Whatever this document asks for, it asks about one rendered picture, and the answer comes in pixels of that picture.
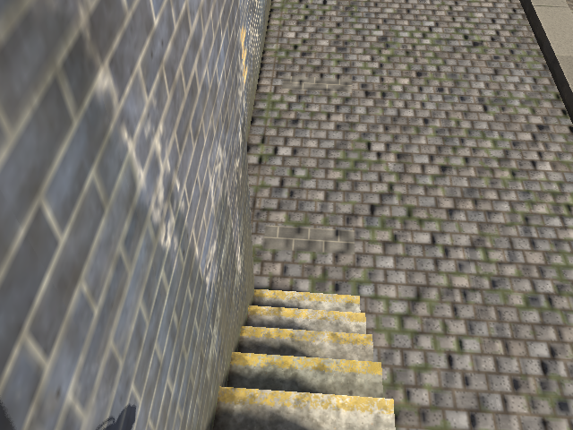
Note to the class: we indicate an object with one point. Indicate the stairs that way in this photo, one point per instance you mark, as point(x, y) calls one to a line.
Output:
point(304, 362)

